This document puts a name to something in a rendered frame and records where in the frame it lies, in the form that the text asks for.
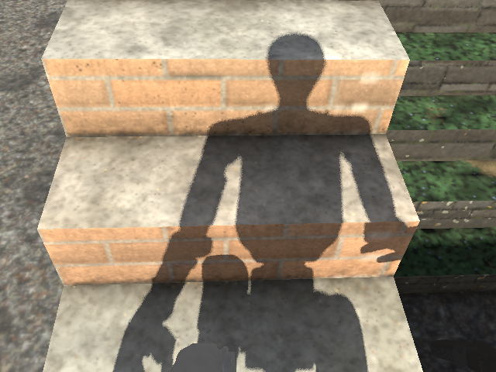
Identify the robot left thigh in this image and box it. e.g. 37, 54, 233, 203
170, 343, 235, 372

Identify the robot right hand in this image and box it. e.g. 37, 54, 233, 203
430, 339, 496, 372

